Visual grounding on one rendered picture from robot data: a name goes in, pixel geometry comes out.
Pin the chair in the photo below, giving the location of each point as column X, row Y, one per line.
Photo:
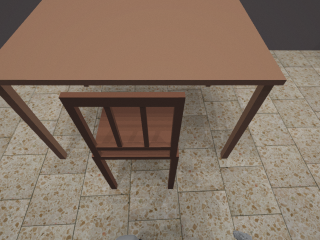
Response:
column 132, row 126

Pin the table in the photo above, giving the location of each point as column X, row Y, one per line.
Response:
column 137, row 43

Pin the right robot hand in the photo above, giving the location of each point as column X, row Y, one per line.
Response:
column 241, row 236

